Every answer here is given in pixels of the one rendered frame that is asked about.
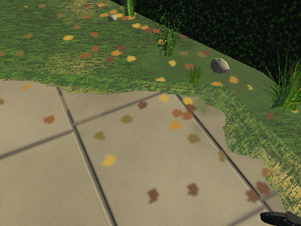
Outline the right robot hand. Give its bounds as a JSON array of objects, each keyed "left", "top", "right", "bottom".
[{"left": 260, "top": 211, "right": 301, "bottom": 226}]

